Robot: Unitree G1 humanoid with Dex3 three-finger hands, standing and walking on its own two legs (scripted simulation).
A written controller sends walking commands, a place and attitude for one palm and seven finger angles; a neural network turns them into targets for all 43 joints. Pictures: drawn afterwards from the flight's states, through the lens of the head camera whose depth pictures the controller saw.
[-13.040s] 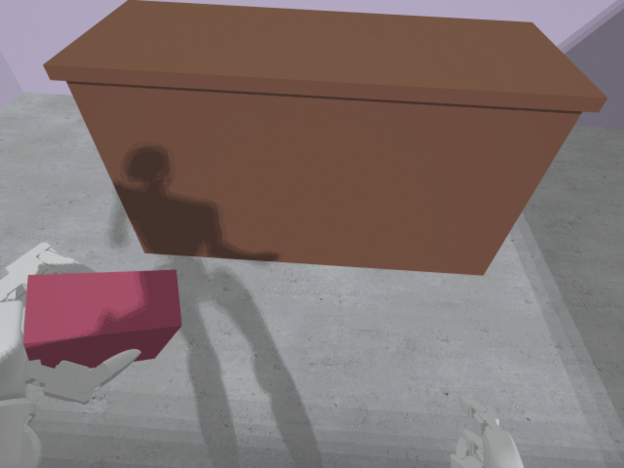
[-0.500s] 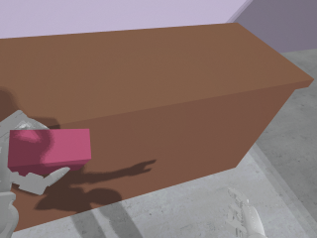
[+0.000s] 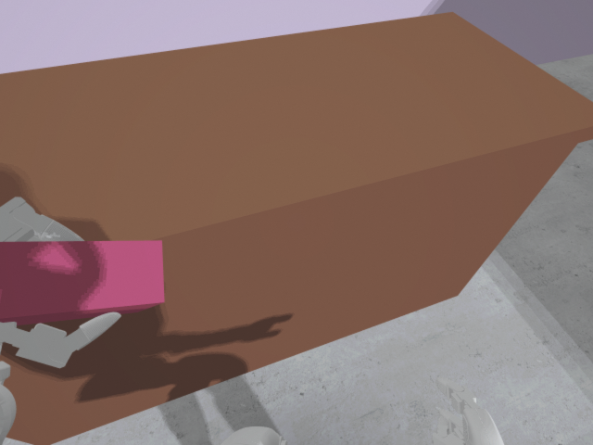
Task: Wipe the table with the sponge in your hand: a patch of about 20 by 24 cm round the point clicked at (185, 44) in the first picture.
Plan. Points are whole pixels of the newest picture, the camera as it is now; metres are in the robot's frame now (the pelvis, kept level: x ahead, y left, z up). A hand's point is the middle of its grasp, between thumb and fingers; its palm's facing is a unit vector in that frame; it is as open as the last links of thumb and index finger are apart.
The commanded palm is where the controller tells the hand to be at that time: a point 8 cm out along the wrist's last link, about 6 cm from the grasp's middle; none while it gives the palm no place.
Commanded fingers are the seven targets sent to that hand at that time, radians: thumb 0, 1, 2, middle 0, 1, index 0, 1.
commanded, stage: shuffle to correct the standing spot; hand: left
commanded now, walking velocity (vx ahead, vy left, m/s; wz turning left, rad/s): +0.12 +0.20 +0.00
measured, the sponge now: (105, 284) +0.23 +0.20 +0.17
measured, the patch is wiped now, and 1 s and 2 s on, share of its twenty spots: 0.00 0.00 0.00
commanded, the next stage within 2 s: come to a stop and stand still in 1.06 s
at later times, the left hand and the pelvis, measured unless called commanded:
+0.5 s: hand out of the picture +0.24 +0.35 +0.18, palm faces +0.34 -0.82 -0.46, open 9.8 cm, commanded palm +0.19 +0.39 +0.20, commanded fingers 0.00 0.10 1.30 -1.20 -1.60 -1.20 -1.60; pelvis +0.02 +0.12 +0.01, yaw -2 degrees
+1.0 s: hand out of the picture +0.26 +0.45 +0.19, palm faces +0.41 -0.81 -0.42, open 9.8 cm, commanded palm +0.21 +0.48 +0.20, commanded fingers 0.00 0.10 1.30 -1.20 -1.60 -1.20 -1.60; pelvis +0.04 +0.21 +0.01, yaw -3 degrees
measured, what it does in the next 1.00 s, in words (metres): steps to the left: left foot, then right foot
